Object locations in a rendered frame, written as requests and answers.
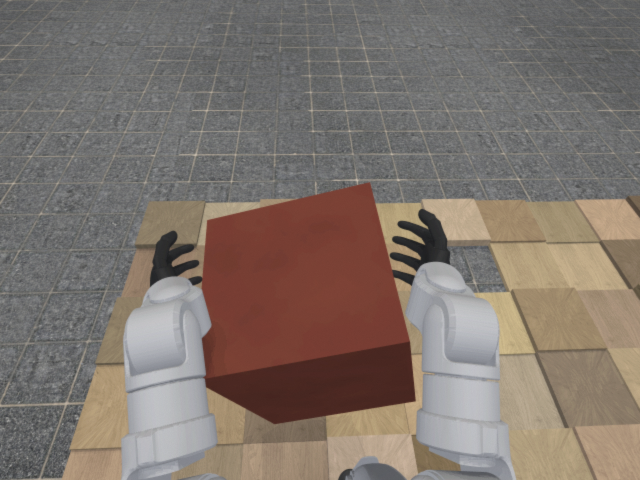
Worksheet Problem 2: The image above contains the left robot forearm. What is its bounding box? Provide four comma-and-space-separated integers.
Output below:
121, 276, 218, 480

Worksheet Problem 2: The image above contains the carton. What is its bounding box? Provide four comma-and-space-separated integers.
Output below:
202, 182, 416, 424

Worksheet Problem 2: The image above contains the right robot forearm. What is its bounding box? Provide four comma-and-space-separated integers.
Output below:
405, 262, 516, 480

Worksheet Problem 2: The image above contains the left robot hand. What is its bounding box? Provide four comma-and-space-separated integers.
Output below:
150, 231, 202, 287

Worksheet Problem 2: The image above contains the right robot hand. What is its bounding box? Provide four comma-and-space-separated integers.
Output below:
390, 209, 450, 286

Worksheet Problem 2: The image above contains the robot right shin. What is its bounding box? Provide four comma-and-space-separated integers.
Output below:
352, 456, 379, 471

